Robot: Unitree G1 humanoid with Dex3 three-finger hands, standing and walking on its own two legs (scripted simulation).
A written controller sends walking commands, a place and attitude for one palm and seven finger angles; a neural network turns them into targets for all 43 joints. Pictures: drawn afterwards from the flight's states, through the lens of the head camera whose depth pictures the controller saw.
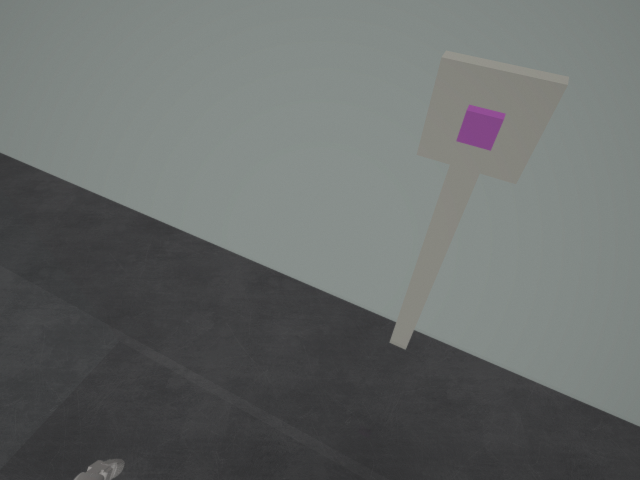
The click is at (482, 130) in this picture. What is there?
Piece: button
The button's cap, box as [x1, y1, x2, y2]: [456, 105, 505, 150]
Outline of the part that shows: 469,105 456,140 490,150 505,114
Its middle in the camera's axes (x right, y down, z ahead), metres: +0.27 -0.19 +0.66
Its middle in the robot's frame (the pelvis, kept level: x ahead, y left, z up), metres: +0.65 -0.24 +0.12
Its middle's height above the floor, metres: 0.89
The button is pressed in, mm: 0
